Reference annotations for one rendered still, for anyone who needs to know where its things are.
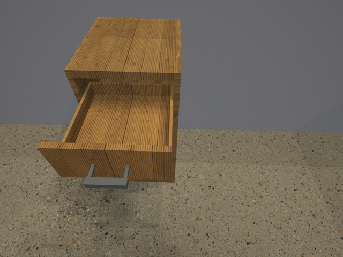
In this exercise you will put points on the handle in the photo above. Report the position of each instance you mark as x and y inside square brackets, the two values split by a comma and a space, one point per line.
[106, 182]

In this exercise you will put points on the cabinet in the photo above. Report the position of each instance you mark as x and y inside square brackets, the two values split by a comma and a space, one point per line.
[132, 50]

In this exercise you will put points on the drawer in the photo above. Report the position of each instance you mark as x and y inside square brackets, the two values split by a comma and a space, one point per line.
[117, 124]

